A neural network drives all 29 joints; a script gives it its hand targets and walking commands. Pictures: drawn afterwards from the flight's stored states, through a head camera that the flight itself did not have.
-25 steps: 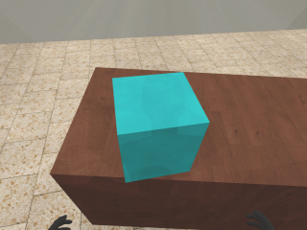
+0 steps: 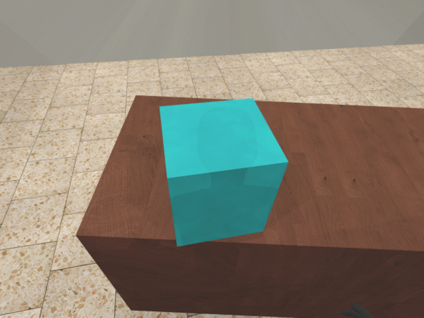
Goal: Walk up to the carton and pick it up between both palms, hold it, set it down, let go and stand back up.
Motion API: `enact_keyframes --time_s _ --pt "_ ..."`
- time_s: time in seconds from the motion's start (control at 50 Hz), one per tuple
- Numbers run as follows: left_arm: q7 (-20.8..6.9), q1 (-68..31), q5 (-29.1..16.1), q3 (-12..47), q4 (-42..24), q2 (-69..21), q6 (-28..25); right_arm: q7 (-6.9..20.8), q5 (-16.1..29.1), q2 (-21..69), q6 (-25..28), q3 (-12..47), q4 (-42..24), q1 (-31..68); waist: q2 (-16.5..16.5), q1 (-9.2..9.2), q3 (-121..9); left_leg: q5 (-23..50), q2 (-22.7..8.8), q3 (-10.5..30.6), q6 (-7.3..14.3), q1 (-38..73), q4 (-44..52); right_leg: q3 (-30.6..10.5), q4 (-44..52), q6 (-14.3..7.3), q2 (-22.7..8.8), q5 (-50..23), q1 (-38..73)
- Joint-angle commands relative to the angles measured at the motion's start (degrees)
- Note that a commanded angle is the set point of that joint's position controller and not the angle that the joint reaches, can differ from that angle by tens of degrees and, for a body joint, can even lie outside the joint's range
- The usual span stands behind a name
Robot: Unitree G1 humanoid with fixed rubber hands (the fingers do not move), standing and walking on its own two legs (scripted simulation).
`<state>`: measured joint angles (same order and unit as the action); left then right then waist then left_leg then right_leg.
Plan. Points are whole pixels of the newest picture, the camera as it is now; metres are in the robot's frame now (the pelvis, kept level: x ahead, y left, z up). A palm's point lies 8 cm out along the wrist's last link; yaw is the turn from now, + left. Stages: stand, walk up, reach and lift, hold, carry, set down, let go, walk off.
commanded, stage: stand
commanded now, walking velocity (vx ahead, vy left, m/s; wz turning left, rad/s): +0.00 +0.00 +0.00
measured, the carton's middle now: (214, 173) +0.41 +0.04 +0.03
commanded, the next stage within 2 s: none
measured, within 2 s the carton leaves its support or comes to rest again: neither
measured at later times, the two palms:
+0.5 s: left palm out of the picture +0.03 +0.30 -0.11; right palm out of the picture +0.09 -0.27 -0.10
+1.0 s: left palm out of the picture +0.03 +0.30 -0.11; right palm out of the picture +0.08 -0.28 -0.11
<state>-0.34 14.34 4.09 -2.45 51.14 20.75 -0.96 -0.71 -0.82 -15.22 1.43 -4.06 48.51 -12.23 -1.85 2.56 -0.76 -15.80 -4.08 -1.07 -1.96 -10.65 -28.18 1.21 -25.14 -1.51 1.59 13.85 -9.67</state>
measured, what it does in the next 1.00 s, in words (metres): stands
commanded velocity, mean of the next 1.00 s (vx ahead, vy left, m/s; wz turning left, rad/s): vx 0.00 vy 0.00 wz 0.00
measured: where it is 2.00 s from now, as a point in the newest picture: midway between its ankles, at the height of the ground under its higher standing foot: outside the picture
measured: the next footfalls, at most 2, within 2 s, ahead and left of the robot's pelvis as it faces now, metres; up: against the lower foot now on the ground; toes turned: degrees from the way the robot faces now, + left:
none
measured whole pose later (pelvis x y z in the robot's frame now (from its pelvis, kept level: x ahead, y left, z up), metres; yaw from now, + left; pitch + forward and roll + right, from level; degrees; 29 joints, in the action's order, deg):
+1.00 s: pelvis -0.01 +0.00 +0.00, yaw +0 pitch -1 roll -1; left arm -0.3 14.3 4.1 -2.5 56.2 20.7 -1.2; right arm -0.7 -0.8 -15.7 1.4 -3.6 53.7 -12.2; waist 0.0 2.6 -0.8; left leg -13.3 -4.0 -1.1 -2.1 -10.5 -25.2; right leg 1.2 -22.6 -1.5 1.6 11.6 -9.7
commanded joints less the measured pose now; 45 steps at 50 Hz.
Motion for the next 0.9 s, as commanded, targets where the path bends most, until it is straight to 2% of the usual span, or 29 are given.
enact_keyframes --time_s 0.0,0.46,0.88 --pt "0.2 -5.0 -2.9 -1.6 0.3 9.9 -2.3 0.1 -0.8 -14.2 0.2 -1.7 -1.7 3.1 6.3 -2.99 1.4 8.5 -2.8 5.1 4.5 1.7 5.7 -8.2 7.0 -0.6 -8.1 -6.1 -0.6" --pt "0.3 -5.4 -3.3 -1.5 3.8 10.7 -2.2 0.1 -0.5 -14.0 0.2 -1.2 2.0 3.3 6.4 -3.30 2.3 7.3 -3.0 5.2 4.4 1.5 7.3 -9.0 8.9 -0.7 -8.9 -4.0 -0.8" --pt "0.4 -5.2 -3.6 -1.3 5.0 10.8 -2.2 0.0 -0.2 -14.3 0.1 -1.0 3.2 3.5 6.6 -3.27 2.5 8.1 -3.2 5.1 4.1 1.5 7.8 -8.7 8.8 -0.7 -9.0 -6.0 -0.4"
